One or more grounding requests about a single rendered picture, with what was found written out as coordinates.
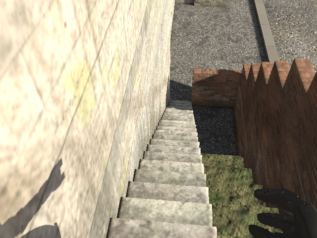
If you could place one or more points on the robot right hand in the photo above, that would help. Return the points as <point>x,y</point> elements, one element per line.
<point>303,223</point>

